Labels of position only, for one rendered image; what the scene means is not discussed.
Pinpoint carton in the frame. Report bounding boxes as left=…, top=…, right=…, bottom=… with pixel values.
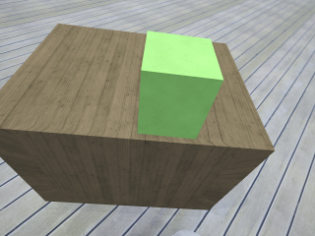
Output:
left=137, top=30, right=223, bottom=140

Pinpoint pedestal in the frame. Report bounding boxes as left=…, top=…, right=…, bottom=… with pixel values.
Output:
left=0, top=24, right=275, bottom=210

